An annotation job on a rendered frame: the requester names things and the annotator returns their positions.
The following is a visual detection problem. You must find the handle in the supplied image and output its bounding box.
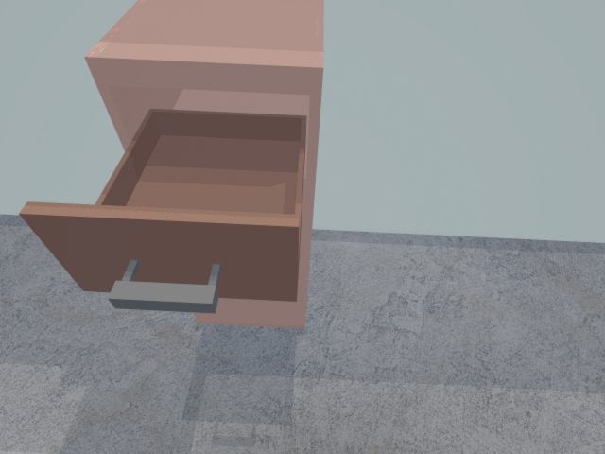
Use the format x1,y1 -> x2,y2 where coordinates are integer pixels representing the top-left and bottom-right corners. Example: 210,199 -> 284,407
108,259 -> 221,313

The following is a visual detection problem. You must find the cabinet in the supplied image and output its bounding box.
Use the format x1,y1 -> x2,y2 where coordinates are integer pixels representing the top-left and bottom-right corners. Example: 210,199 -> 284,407
84,0 -> 324,329

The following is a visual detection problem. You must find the drawer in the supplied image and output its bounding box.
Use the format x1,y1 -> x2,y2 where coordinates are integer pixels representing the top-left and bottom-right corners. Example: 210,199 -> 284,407
19,109 -> 307,302

